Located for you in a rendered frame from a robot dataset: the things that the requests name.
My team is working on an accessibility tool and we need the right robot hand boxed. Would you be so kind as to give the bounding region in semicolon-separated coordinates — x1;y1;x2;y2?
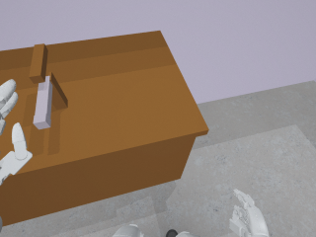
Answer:
229;189;270;237

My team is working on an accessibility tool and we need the left robot thigh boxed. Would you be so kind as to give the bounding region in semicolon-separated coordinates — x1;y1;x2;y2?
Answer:
113;225;144;237

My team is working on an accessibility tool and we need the counter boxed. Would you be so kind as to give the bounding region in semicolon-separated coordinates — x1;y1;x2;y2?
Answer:
0;31;209;227

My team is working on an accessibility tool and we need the tap lever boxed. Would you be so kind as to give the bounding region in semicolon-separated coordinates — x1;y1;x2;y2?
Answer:
33;76;53;130

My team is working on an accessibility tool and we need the left robot hand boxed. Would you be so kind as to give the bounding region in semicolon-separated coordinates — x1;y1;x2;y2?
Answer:
0;79;33;186

